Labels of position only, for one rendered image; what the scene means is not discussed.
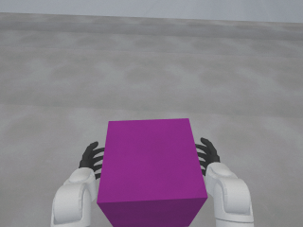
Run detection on right robot hand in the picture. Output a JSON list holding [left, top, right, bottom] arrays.
[[195, 137, 221, 176]]

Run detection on right robot forearm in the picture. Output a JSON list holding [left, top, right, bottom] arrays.
[[205, 162, 255, 227]]

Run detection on left robot hand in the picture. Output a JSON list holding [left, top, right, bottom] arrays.
[[79, 141, 105, 179]]

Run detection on left robot forearm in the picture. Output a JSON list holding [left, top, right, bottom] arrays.
[[50, 167, 98, 227]]

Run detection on carton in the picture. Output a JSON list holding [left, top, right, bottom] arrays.
[[97, 118, 208, 227]]

